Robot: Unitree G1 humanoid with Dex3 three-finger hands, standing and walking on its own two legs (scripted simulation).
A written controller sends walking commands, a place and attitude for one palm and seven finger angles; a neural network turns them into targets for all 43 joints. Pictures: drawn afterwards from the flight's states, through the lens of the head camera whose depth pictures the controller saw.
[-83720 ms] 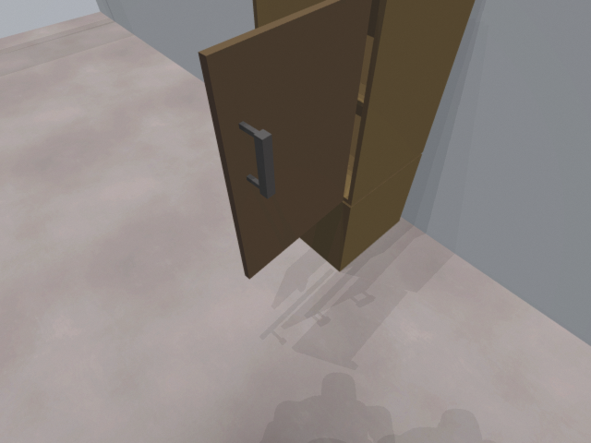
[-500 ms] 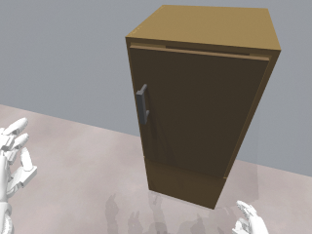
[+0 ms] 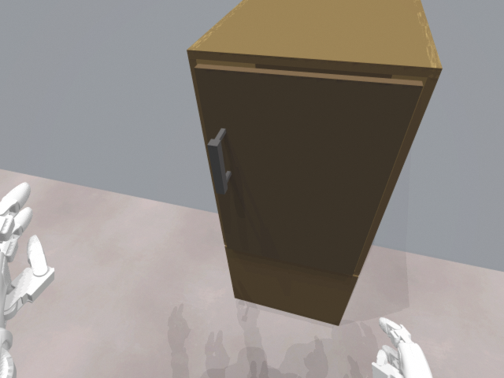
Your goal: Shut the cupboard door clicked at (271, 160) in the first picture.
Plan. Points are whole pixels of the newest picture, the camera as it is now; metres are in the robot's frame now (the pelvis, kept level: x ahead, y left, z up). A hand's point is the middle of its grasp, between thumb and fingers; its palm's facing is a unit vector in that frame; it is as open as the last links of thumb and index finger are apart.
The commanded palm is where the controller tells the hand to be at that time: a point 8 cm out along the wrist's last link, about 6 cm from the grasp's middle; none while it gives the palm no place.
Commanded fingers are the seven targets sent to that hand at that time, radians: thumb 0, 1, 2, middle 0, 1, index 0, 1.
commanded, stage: step back with the hand held close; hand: left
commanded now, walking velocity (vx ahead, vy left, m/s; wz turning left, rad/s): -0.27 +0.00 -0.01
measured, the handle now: (221, 162) +0.54 +0.13 +0.05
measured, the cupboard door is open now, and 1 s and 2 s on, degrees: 1 1 1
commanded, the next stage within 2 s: stop stepping back and stand still in 1.18 s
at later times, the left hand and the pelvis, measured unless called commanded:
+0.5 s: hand (2, 315) +0.14 +0.30 +0.15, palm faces +0.41 -0.78 -0.47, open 7.4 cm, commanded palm +0.08 +0.33 +0.17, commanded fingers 0.00 0.90 0.90 -0.20 -0.30 -0.20 -0.30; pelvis -0.06 +0.03 -0.01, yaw +0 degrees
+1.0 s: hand out of the picture +0.06 +0.30 +0.17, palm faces +0.46 -0.75 -0.47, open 7.4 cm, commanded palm -0.01 +0.33 +0.17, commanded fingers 0.00 0.90 0.90 -0.20 -0.30 -0.20 -0.30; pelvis -0.14 +0.03 -0.02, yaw +3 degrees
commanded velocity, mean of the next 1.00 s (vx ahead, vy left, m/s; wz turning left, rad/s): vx -0.32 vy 0.00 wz -0.01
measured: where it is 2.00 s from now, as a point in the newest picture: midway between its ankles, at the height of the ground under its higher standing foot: outside the picture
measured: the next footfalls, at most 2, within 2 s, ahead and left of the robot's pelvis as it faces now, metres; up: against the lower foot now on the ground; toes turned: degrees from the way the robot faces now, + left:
right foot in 1.04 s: -0.16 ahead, -0.11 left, +0.00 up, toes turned +3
left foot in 1.20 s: -0.03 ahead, +0.12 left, +0.00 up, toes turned +3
